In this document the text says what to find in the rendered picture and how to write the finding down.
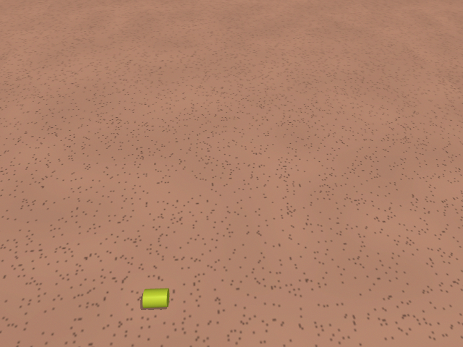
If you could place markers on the can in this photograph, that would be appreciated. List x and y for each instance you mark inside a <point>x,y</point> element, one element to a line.
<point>156,297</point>

